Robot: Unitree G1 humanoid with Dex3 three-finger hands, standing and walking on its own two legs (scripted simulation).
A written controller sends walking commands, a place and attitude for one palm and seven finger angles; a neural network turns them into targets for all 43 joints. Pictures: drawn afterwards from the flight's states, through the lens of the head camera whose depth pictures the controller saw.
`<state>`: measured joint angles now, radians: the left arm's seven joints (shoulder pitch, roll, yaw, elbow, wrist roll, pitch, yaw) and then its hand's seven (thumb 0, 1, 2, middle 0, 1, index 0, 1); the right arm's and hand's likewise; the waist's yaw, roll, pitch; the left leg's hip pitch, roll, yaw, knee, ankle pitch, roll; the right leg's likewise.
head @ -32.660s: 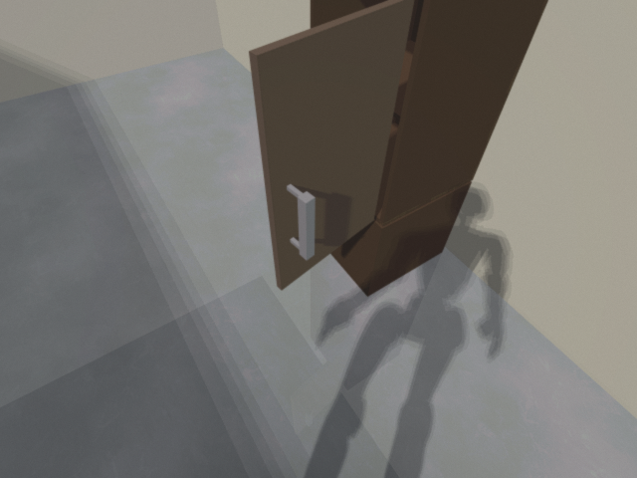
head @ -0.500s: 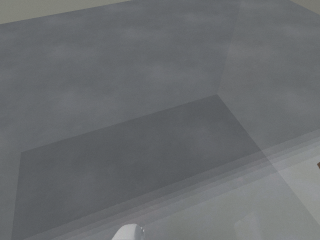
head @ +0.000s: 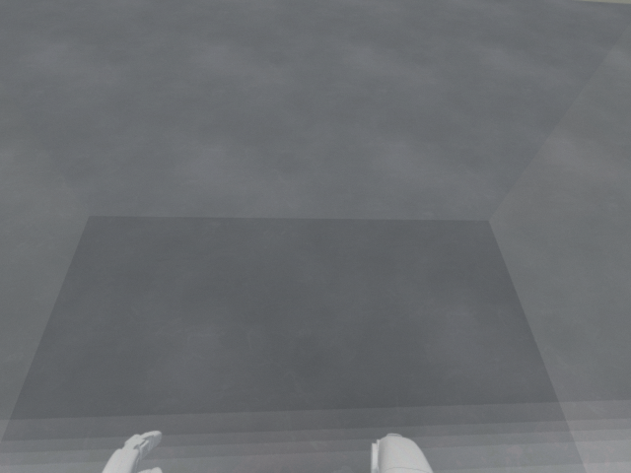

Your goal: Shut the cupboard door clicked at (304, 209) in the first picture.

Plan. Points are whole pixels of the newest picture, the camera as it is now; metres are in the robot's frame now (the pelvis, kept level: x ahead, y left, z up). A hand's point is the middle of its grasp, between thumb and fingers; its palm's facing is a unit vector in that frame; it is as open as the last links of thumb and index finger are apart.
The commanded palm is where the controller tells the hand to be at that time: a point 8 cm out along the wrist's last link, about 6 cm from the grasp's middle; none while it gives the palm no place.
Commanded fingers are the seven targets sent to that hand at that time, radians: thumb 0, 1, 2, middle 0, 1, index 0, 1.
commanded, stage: walk to a spot facing it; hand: left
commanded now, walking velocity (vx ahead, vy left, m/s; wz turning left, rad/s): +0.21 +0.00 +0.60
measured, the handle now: out of the picture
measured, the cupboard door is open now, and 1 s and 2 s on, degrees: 71 71 71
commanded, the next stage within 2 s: turn to face it in 0.06 s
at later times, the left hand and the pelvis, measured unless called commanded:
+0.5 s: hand (239, 426) +0.20 +0.11 -0.16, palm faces +0.07 -0.97 -0.22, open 7.2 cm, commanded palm none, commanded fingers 0.00 0.90 0.90 -0.20 -0.30 -0.20 -0.30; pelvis +0.14 -0.07 +0.00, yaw +2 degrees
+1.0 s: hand (195, 396) +0.24 +0.19 -0.18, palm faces -0.12 -0.98 -0.18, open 7.4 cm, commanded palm none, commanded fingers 0.00 0.90 0.90 -0.20 -0.30 -0.20 -0.30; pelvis +0.16 +0.00 +0.00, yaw -14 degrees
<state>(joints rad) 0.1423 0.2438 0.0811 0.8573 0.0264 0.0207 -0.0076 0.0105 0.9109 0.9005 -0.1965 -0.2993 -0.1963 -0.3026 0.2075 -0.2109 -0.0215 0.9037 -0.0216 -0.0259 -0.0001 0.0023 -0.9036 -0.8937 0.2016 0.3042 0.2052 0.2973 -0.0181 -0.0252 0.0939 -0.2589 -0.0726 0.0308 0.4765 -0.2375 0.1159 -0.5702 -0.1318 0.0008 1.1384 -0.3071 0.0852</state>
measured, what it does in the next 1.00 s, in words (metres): walks ahead: right foot, then left foot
